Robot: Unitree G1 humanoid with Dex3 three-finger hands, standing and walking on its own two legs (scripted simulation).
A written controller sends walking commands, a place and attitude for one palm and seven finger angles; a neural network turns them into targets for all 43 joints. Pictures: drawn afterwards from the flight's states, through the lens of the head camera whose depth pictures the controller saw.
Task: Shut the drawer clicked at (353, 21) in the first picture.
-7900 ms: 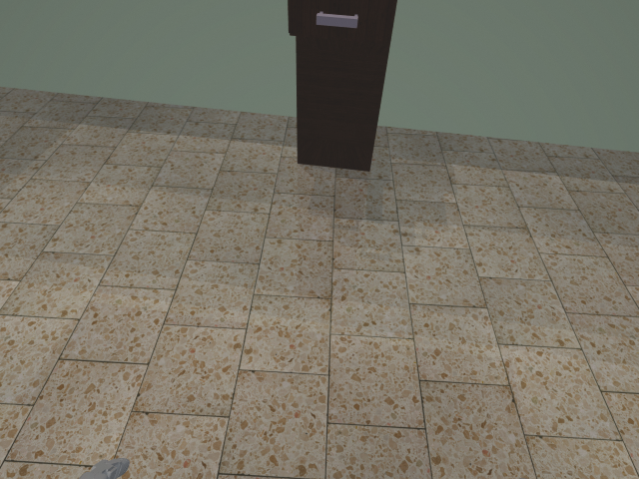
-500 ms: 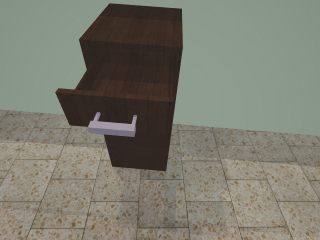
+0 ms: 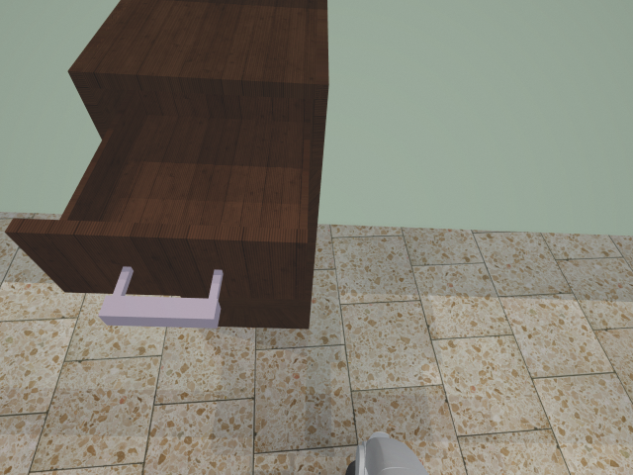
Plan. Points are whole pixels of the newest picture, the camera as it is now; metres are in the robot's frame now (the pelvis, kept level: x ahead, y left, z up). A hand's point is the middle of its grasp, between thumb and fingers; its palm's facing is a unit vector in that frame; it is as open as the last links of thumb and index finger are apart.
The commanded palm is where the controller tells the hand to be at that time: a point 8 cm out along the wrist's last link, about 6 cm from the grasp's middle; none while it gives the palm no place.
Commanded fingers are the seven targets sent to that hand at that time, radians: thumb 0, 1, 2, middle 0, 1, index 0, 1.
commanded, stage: come to a stop and stand still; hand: left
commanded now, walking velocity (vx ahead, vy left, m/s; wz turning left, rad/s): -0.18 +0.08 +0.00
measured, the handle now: (167, 294) +0.31 +0.19 +0.04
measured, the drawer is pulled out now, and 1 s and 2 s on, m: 0.27 0.27 0.27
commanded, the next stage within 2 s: look again from close up in 1.20 s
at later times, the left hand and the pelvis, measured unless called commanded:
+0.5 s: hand out of the picture +0.04 +0.18 -0.19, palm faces +0.11 -0.98 -0.15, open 7.3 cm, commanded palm none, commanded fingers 0.00 0.90 0.90 -0.20 -0.30 -0.20 -0.30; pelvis -0.04 +0.00 -0.01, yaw +2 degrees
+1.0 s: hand out of the picture -0.09 +0.10 -0.18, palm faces +0.09 -0.99 -0.12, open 7.4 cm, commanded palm none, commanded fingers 0.00 0.90 0.90 -0.20 -0.30 -0.20 -0.30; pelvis -0.06 -0.04 +0.00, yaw +2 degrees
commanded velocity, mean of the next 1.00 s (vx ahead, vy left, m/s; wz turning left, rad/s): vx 0.02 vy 0.01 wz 0.00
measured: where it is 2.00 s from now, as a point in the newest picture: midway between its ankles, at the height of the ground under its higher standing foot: outside the picture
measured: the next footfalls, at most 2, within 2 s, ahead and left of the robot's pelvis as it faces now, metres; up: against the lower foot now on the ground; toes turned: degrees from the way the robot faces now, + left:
right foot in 0.08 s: +0.16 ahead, -0.14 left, +0.00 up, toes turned -5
left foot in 0.38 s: +0.00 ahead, +0.10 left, +0.00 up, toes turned +5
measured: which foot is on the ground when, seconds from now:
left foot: down 0.00-0.08, up 0.10-0.36, down 0.38-1.00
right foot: up 0.00-0.06, down 0.08-0.38, up 0.40-0.80, down 0.82-1.00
